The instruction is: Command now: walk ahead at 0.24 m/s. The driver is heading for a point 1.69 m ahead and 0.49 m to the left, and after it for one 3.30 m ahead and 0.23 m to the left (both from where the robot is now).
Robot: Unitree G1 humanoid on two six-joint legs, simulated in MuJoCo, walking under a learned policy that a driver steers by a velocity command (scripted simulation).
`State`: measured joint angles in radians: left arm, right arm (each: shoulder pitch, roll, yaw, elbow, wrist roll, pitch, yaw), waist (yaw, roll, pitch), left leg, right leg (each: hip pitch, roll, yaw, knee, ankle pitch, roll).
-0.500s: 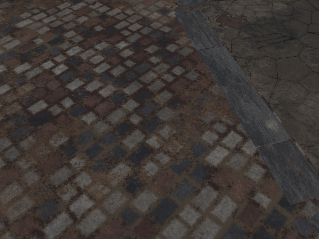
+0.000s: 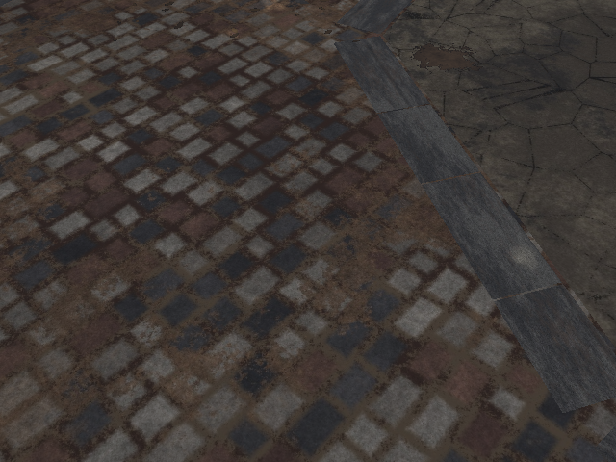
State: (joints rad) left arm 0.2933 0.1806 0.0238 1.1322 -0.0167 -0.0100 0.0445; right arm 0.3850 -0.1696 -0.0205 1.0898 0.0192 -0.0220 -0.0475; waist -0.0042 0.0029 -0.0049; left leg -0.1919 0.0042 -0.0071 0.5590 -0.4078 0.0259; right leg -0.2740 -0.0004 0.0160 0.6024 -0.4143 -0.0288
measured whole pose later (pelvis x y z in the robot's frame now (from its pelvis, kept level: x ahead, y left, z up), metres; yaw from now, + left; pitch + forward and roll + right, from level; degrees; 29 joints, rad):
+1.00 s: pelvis +0.49 +0.05 +0.01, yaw +20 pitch +3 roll +0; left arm 0.01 0.26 0.05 0.76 0.00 -0.12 0.01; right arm 0.35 -0.26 -0.07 0.85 0.03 -0.07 -0.01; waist -0.09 -0.03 0.01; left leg -0.11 -0.13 -0.16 0.37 -0.29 0.09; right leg -0.61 -0.05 0.10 0.52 0.06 0.03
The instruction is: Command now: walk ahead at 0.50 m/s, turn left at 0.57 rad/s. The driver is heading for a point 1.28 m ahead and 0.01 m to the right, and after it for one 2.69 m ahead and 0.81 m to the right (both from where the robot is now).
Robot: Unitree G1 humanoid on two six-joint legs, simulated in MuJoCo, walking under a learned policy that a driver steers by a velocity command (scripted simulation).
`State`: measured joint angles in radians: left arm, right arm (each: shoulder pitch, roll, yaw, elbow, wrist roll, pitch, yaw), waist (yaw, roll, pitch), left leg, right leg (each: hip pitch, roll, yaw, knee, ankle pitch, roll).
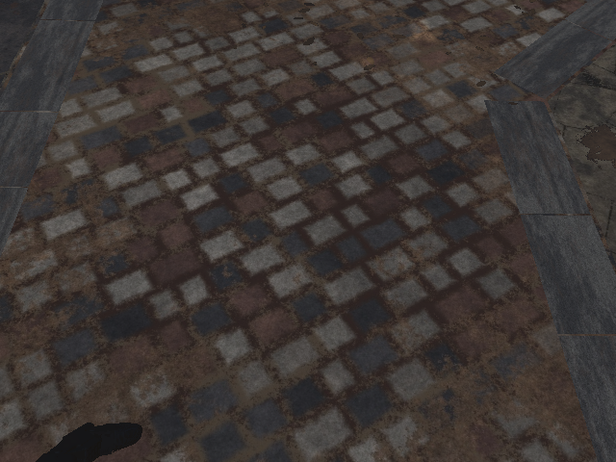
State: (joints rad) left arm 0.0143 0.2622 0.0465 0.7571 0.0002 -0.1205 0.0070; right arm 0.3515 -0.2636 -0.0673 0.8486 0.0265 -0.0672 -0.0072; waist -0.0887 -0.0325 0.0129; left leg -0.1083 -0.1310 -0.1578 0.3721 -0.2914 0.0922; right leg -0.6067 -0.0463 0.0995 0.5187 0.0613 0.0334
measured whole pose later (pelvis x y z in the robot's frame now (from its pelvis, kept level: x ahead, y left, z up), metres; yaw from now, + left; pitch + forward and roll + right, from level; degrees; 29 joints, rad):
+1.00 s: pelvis +0.53 +0.07 +0.00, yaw +9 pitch +2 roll +2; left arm 0.07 0.26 0.04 0.76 -0.01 -0.08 -0.03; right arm 0.39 -0.27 -0.06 0.86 0.02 -0.08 0.01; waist -0.08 -0.05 0.00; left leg 0.00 -0.06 0.05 0.23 -0.27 0.04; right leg -0.64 -0.09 0.02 0.59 0.06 -0.01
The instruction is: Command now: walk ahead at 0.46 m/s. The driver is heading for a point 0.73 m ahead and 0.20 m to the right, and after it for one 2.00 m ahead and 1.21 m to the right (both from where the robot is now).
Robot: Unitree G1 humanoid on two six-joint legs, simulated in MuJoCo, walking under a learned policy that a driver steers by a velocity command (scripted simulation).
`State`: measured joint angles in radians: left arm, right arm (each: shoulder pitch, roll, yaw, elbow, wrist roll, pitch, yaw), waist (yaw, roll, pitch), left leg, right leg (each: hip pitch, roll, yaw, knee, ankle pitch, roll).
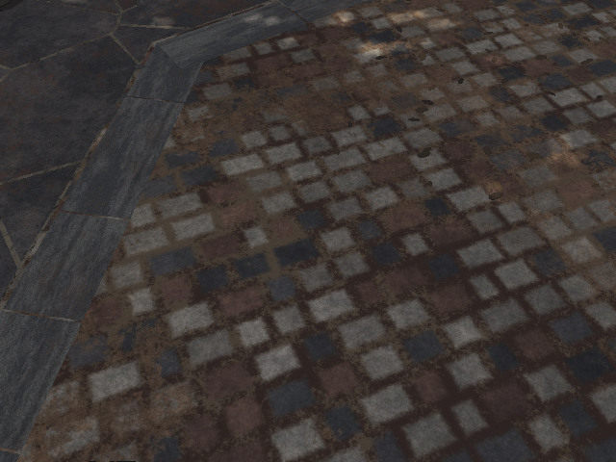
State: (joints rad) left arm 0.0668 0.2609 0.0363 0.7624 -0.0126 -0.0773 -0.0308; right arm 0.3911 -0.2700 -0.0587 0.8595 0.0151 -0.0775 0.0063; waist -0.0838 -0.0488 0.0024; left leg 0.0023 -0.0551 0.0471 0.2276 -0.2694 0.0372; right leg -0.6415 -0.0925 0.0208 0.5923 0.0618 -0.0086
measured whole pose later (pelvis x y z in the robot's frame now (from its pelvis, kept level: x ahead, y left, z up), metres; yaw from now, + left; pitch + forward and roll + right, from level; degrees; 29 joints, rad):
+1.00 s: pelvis +0.20 -0.04 -0.02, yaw -8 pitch +0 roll +1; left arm 0.14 0.28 0.08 0.88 -0.02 0.05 0.00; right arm 0.15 -0.28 -0.09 0.92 0.01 0.01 -0.08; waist 0.00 0.02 0.06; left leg -0.27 0.10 0.10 0.61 -0.34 -0.05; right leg -0.37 0.00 -0.06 0.75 -0.39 -0.03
